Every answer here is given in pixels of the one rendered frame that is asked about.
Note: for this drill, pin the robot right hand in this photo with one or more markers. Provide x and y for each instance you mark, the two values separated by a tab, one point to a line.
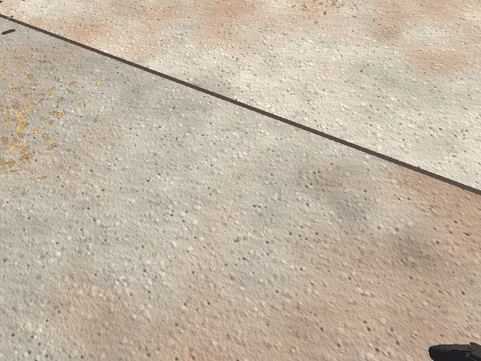
455	352

